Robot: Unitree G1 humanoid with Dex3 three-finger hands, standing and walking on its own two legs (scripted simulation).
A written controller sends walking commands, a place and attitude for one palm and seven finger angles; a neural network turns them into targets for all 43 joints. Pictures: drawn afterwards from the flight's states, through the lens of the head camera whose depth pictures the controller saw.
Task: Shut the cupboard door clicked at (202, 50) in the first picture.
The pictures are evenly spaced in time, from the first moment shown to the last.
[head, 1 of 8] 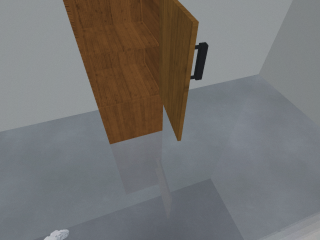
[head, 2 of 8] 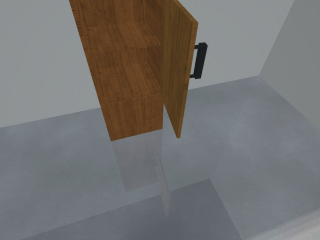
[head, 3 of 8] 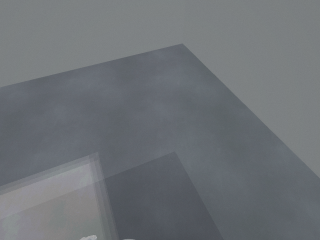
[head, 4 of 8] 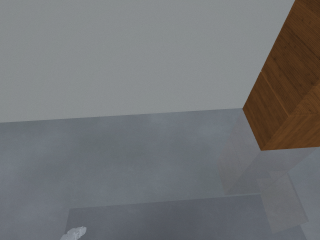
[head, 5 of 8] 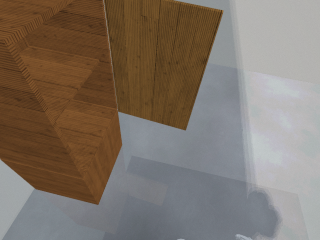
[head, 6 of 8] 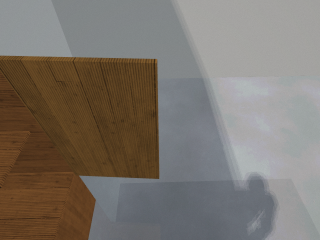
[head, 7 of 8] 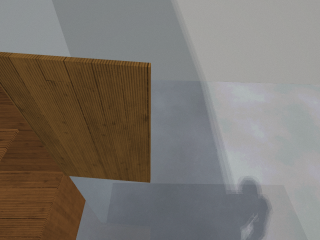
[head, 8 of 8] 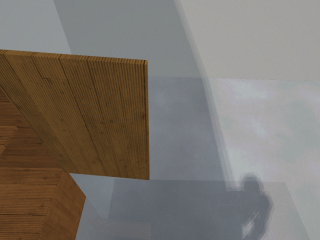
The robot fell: no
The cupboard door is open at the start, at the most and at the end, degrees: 86 86 86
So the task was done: no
